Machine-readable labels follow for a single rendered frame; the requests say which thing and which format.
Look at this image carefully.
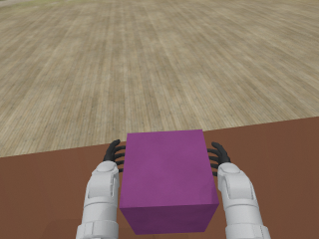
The carton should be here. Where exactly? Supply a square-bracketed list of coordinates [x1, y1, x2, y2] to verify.
[119, 129, 219, 235]

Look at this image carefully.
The right robot forearm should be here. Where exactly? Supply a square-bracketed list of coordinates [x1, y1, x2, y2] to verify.
[217, 162, 271, 239]

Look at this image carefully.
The left robot forearm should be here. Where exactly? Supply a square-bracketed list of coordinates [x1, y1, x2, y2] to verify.
[76, 160, 120, 239]

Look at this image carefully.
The left robot hand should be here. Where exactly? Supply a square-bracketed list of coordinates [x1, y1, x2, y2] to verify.
[103, 139, 126, 173]

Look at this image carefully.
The right robot hand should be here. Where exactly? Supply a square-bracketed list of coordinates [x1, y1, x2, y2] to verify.
[207, 141, 231, 176]

